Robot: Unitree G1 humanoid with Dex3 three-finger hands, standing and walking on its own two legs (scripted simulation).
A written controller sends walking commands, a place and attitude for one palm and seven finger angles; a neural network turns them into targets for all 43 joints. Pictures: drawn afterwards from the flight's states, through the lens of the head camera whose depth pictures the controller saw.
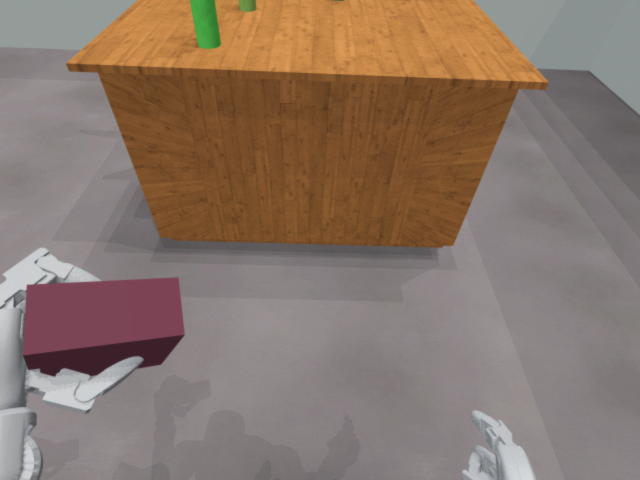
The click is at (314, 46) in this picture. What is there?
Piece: table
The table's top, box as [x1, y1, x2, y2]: [66, 0, 548, 89]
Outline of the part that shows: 66,63 70,71 545,89 548,83 543,76 472,0 256,0 256,9 251,12 241,11 238,7 238,0 215,0 221,44 218,47 212,49 204,49 197,45 189,0 137,0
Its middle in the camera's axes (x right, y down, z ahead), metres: -0.03 -0.72 +1.31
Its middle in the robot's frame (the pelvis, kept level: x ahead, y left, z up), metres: +1.46 +0.12 +0.03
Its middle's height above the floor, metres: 0.80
